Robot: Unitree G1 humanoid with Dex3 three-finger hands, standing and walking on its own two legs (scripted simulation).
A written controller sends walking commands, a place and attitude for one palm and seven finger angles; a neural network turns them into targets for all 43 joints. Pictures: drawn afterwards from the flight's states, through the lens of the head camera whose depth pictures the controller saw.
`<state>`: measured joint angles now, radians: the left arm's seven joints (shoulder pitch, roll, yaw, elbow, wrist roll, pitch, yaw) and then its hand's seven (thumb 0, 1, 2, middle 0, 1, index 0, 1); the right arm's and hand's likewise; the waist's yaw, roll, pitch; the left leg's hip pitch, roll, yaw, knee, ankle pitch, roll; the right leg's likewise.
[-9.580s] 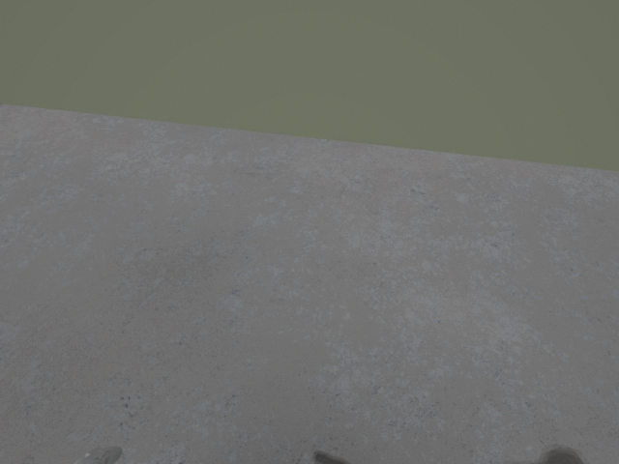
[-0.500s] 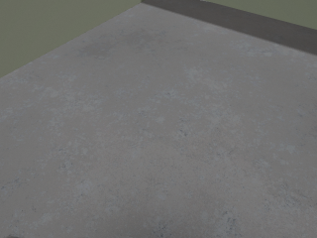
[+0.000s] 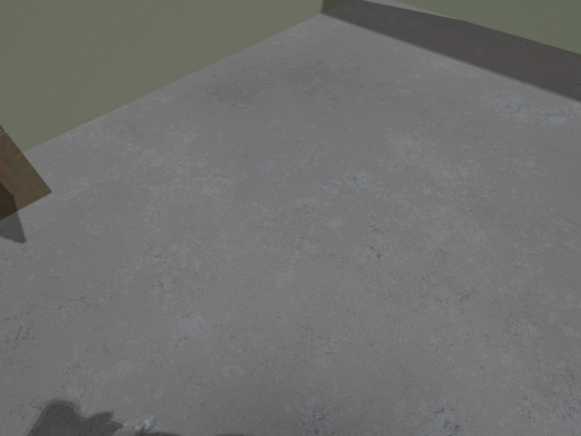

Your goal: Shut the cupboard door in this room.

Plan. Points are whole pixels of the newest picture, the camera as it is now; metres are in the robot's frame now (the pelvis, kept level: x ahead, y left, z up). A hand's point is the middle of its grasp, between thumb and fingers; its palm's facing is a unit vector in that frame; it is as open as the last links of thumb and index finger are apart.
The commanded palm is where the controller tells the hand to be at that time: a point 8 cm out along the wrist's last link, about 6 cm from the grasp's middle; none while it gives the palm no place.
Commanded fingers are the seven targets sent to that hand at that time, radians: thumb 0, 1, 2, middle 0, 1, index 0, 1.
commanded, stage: turn or walk to find it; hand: left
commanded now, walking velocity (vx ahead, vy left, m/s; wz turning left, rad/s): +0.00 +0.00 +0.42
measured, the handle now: out of the picture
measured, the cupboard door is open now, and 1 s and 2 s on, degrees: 79 79 79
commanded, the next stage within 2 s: stand and wait in 0.64 s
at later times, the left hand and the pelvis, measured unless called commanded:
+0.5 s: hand out of the picture -0.05 +0.23 -0.18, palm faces +0.28 -0.93 -0.24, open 7.4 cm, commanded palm none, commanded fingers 0.00 0.90 0.90 -0.20 -0.30 -0.20 -0.30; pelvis -0.03 +0.02 -0.01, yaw +14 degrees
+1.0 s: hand out of the picture -0.06 +0.18 -0.15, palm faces +0.40 -0.89 -0.24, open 7.4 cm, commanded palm none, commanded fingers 0.00 0.90 0.90 -0.20 -0.30 -0.20 -0.30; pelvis -0.04 -0.01 +0.00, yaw +23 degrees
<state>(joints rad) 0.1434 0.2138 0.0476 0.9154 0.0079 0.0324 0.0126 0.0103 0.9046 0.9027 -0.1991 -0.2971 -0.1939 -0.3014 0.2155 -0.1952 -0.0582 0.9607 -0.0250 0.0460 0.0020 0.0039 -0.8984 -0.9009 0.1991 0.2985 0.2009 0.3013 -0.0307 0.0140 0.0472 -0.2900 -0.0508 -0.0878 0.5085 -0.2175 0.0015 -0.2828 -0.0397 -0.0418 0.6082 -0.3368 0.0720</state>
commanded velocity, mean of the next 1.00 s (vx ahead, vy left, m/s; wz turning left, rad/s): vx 0.00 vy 0.00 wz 0.35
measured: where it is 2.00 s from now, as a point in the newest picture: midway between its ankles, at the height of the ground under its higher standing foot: outside the picture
